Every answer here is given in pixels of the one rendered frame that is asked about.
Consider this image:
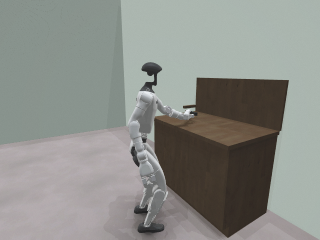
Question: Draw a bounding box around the robot right upper arm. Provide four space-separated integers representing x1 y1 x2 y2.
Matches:
128 91 153 129

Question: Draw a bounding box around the robot left upper arm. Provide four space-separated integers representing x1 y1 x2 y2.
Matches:
156 96 172 115

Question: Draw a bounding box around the robot left thigh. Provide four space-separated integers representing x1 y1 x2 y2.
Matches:
146 144 159 183

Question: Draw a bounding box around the left robot hand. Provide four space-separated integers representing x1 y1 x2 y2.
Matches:
185 109 194 119

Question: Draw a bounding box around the right robot hand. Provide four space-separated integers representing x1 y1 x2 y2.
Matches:
139 160 157 188

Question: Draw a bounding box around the counter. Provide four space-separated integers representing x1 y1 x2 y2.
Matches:
154 77 289 238

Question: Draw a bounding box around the right robot forearm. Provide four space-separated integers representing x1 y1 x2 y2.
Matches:
129 121 148 163

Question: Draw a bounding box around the tap lever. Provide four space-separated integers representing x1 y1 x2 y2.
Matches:
190 111 198 116

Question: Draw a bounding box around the left robot forearm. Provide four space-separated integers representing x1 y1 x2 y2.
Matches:
166 109 189 120

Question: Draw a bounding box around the humanoid robot torso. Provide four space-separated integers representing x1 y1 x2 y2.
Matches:
129 88 158 157

